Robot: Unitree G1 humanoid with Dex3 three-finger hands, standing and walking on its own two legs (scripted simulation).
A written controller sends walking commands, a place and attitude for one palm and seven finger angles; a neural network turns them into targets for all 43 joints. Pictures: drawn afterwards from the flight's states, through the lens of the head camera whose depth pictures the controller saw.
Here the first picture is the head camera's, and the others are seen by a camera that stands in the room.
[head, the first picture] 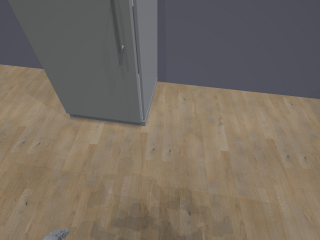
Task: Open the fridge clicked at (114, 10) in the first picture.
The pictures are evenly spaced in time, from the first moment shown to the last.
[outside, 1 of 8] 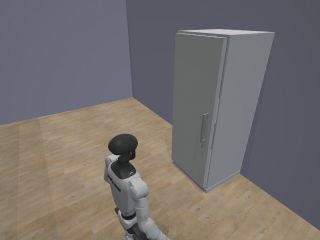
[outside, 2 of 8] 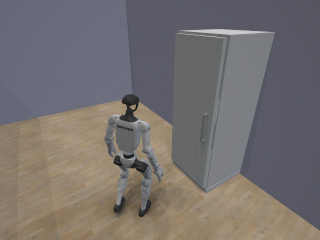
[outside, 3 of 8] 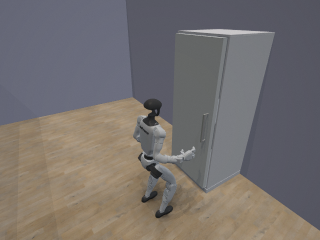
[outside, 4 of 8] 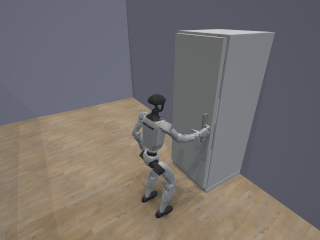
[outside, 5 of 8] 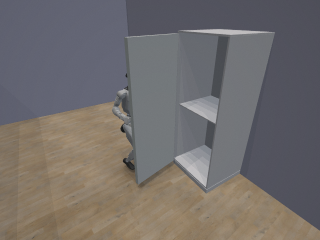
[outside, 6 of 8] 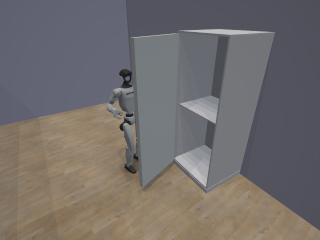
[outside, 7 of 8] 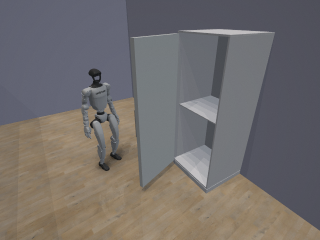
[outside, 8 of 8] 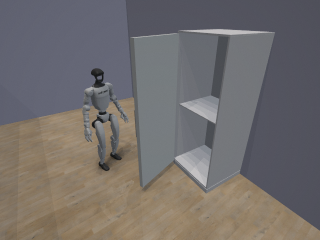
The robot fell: no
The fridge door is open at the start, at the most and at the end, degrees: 0 79 71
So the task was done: yes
